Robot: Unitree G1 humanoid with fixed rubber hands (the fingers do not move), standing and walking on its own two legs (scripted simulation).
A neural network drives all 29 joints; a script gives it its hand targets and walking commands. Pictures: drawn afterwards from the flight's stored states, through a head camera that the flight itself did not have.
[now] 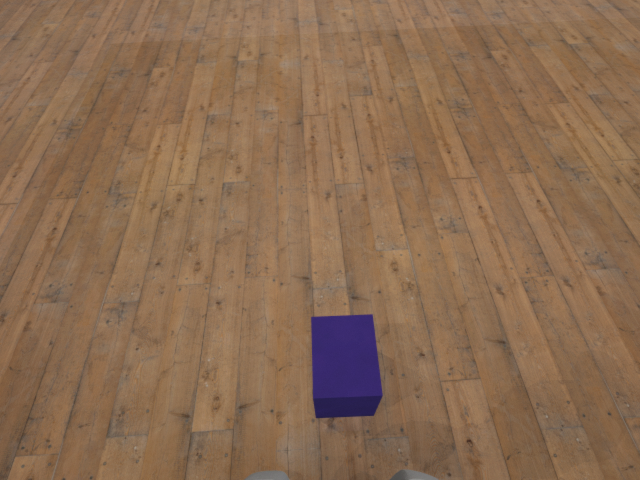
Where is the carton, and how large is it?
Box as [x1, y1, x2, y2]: [311, 314, 382, 417]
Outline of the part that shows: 372,314 311,317 313,401 316,417 373,415 382,394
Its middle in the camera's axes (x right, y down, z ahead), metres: +0.07 +0.38 +1.10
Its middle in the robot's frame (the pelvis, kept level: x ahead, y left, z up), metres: +0.43 -0.03 -0.65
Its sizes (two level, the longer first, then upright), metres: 0.215 0.171 0.237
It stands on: the floor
